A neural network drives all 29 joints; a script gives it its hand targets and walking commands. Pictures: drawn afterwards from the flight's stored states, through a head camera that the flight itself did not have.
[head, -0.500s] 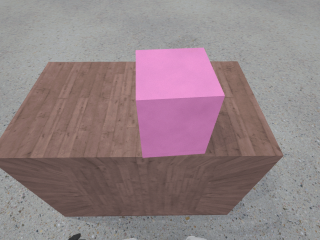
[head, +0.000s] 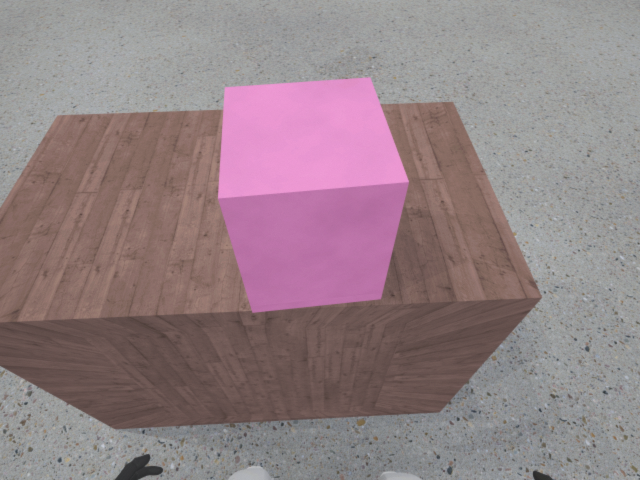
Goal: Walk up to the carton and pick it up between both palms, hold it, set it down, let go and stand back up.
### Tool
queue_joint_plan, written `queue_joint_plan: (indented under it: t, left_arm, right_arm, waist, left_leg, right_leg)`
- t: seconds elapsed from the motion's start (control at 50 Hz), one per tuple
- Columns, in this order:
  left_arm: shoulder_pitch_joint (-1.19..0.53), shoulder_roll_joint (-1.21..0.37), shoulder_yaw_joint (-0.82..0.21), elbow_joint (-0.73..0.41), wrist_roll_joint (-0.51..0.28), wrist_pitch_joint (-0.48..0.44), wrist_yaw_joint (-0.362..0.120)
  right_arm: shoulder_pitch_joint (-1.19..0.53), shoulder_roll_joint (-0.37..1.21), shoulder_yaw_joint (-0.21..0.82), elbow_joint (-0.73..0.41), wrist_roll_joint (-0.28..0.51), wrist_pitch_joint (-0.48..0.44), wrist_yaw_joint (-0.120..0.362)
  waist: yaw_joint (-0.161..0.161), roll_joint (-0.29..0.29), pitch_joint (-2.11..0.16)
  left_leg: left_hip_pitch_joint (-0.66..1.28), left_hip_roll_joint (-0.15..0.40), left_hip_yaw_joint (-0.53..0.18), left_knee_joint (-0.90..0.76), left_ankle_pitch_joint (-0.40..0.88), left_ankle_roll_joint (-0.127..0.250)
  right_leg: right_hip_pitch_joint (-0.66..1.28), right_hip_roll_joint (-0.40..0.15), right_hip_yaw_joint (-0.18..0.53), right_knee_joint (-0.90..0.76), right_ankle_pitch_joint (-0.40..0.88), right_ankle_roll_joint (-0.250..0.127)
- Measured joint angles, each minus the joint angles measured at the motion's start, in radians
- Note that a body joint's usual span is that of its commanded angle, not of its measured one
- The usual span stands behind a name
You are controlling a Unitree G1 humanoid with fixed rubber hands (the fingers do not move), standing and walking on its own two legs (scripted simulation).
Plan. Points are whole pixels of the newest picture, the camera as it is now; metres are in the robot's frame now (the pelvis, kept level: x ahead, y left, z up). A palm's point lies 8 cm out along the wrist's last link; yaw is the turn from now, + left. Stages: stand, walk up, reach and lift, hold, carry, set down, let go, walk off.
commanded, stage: walk up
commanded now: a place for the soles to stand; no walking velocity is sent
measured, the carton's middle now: (308, 200) +0.48 +0.03 +0.05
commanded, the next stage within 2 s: reach and lift in 1.74 s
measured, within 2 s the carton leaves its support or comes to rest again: neither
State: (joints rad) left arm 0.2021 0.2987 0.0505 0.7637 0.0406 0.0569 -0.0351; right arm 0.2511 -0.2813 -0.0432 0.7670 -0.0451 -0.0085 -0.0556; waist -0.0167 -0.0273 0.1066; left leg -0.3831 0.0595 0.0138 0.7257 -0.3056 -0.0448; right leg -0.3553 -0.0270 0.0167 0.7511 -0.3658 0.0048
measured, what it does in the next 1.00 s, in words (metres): stands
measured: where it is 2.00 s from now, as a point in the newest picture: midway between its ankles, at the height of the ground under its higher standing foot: outside the picture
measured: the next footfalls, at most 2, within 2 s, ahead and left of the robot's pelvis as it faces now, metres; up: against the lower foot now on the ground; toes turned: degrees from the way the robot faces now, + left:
none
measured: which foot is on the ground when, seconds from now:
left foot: down 0.00-1.00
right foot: down 0.00-1.00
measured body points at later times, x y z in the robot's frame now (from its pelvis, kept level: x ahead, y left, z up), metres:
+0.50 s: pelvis +0.01 -0.03 +0.02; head +0.01 -0.02 +0.47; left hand +0.09 +0.22 -0.11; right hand +0.10 -0.26 -0.11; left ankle +0.02 +0.11 -0.71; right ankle +0.03 -0.12 -0.71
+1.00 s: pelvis +0.02 -0.02 +0.02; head +0.03 -0.01 +0.47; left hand +0.05 +0.24 -0.12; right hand +0.11 -0.26 -0.11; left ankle +0.02 +0.11 -0.71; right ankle +0.03 -0.12 -0.71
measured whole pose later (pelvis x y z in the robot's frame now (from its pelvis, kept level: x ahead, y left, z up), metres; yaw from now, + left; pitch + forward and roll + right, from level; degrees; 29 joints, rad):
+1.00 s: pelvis +0.02 -0.02 +0.02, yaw +7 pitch -1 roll -1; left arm 0.24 0.27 -0.03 0.98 0.02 0.01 0.01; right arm 0.28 -0.24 0.03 0.93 -0.01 -0.03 -0.02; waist 0.00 0.00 0.03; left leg -0.26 -0.01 -0.10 0.57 -0.29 -0.01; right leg -0.19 -0.01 -0.14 0.51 -0.30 -0.03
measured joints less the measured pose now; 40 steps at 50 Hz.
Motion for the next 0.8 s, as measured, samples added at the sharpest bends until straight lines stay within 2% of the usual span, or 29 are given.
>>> queue_joint_plan:
  t: [0.04, 0.08, 0.12, 0.16, 0.2, 0.22, 0.24, 0.4, 0.8]
  left_arm:
    - [-0.003, -0.026, -0.008, 0.001, -0.013, -0.009, 0.001]
    - [0.005, -0.048, -0.021, 0.003, -0.029, -0.013, 0.011]
    - [0.009, -0.075, -0.033, 0.007, -0.026, -0.015, 0.024]
    - [0.012, -0.093, -0.046, 0.005, -0.019, -0.018, 0.031]
    - [0.010, -0.100, -0.057, 0.007, -0.018, -0.021, 0.029]
    - [0.005, -0.097, -0.060, 0.012, -0.020, -0.024, 0.026]
    - [0.000, -0.092, -0.063, 0.018, -0.026, -0.026, 0.024]
    - [-0.002, -0.092, -0.077, 0.071, -0.042, -0.043, 0.030]
    - [0.014, -0.053, -0.079, 0.194, -0.034, -0.050, 0.041]
  right_arm:
    - [-0.011, -0.011, 0.003, -0.002, 0.004, 0.013, 0.012]
    - [-0.005, -0.004, 0.012, -0.001, 0.017, 0.022, 0.012]
    - [0.000, 0.000, 0.019, 0.006, 0.026, 0.026, 0.013]
    - [0.004, 0.010, 0.025, 0.016, 0.025, 0.019, 0.015]
    - [0.011, 0.023, 0.032, 0.022, 0.023, 0.004, 0.020]
    - [0.010, 0.036, 0.037, 0.027, 0.021, -0.002, 0.023]
    - [0.009, 0.051, 0.043, 0.031, 0.018, -0.006, 0.026]
    - [0.017, 0.076, 0.069, 0.077, 0.036, -0.013, 0.053]
    - [0.016, 0.051, 0.080, 0.179, 0.039, -0.017, 0.043]
  waist:
    - [-0.005, 0.039, 0.005]
    - [0.003, 0.040, -0.016]
    - [0.010, 0.053, -0.029]
    - [0.014, 0.062, -0.036]
    - [0.011, 0.067, -0.042]
    - [0.008, 0.056, -0.039]
    - [0.008, 0.040, -0.038]
    - [0.009, 0.030, -0.069]
    - [0.016, 0.030, -0.067]
  left_leg:
    - [-0.018, 0.021, -0.040, 0.053, -0.075, 0.013]
    - [-0.029, -0.009, -0.070, 0.115, -0.223, 0.030]
    - [-0.026, -0.030, -0.080, 0.158, -0.259, 0.036]
    - [0.000, -0.035, -0.058, 0.126, -0.217, 0.040]
    - [0.054, -0.036, -0.035, 0.008, -0.095, 0.046]
    - [0.070, -0.043, -0.034, -0.029, -0.013, 0.042]
    - [0.081, -0.051, -0.031, -0.043, 0.002, 0.035]
    - [0.126, -0.045, -0.051, -0.134, 0.014, 0.022]
    - [0.137, -0.053, -0.086, -0.173, 0.036, 0.029]
  right_leg:
    - [0.005, 0.031, -0.030, 0.004, 0.024, -0.014]
    - [0.004, 0.033, -0.034, 0.009, 0.000, -0.029]
    - [0.020, 0.036, -0.044, -0.015, 0.000, -0.036]
    - [0.034, 0.039, -0.054, -0.037, 0.009, -0.038]
    - [0.040, 0.041, -0.066, -0.042, 0.010, -0.038]
    - [0.043, 0.034, -0.067, -0.037, 0.006, -0.038]
    - [0.048, 0.026, -0.064, -0.036, 0.004, -0.037]
    - [0.113, 0.034, -0.085, -0.161, 0.060, -0.041]
    - [0.158, 0.030, -0.119, -0.246, 0.093, -0.032]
